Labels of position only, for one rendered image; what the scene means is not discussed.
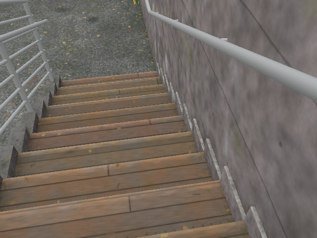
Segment stairs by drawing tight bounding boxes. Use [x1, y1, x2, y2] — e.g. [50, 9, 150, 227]
[0, 70, 250, 238]

